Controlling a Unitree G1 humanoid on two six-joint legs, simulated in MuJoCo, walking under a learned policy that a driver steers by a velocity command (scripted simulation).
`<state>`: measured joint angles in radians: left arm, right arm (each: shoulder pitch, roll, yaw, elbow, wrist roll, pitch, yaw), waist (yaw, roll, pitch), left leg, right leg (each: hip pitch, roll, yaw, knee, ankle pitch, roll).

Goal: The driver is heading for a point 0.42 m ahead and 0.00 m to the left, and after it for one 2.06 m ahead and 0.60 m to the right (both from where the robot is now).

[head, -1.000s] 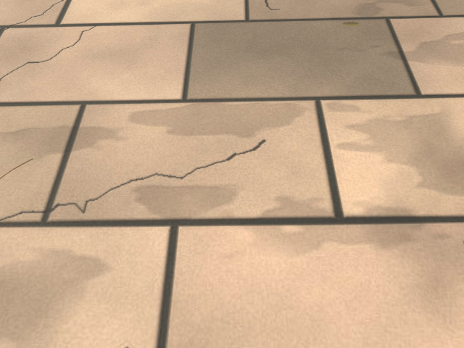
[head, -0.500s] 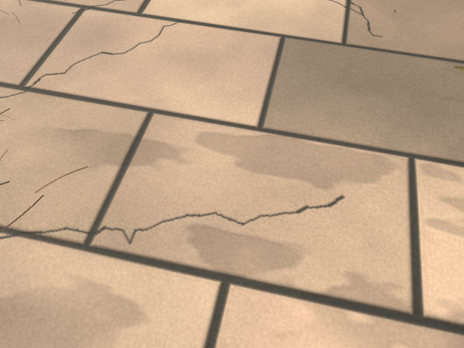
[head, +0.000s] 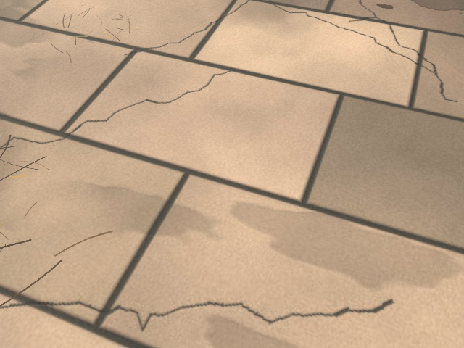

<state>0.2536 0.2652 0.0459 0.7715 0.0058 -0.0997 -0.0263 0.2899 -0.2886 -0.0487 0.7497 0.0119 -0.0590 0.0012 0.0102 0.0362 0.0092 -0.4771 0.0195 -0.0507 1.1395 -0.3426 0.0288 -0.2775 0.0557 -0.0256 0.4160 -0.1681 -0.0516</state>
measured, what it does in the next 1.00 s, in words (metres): walks ahead, turning right: left foot, then right foot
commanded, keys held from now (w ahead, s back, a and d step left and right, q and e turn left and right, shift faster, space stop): w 0.34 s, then w+e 0.66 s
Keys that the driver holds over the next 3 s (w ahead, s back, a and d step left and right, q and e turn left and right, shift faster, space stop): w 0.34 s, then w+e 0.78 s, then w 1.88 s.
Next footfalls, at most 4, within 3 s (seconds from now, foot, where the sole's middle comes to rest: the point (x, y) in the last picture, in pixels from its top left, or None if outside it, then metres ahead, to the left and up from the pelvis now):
0.34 left None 0.35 0.15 -0.78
0.90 right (290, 305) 0.62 -0.12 -0.78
1.40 left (259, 211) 0.96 -0.03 -0.78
1.92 right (353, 177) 1.11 -0.38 -0.78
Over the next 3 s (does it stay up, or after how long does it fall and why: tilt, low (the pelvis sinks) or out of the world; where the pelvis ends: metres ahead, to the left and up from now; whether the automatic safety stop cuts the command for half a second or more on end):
stays up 1.53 -0.48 -0.01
